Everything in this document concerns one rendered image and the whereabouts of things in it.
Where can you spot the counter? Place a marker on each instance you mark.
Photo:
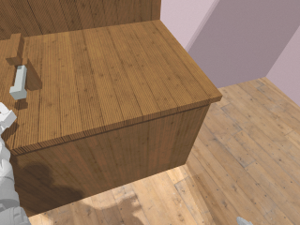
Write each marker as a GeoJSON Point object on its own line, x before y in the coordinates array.
{"type": "Point", "coordinates": [112, 97]}

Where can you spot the tap lever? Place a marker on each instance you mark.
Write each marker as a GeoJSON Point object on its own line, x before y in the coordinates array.
{"type": "Point", "coordinates": [18, 91]}

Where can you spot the robot left hand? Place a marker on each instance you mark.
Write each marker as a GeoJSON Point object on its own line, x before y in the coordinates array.
{"type": "Point", "coordinates": [7, 117]}

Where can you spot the left robot forearm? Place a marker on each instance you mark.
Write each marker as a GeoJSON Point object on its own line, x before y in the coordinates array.
{"type": "Point", "coordinates": [8, 196]}

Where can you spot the robot left upper arm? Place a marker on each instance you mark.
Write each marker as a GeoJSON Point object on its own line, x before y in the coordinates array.
{"type": "Point", "coordinates": [14, 216]}

